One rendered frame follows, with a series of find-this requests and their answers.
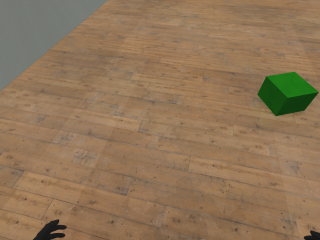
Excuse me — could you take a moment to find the right robot hand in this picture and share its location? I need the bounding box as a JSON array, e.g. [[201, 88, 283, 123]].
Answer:
[[304, 230, 320, 240]]

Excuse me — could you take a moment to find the left robot hand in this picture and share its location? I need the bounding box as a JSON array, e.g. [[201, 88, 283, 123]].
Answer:
[[33, 219, 67, 240]]

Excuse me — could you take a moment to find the carton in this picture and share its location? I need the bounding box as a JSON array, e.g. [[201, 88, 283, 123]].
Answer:
[[257, 72, 319, 116]]

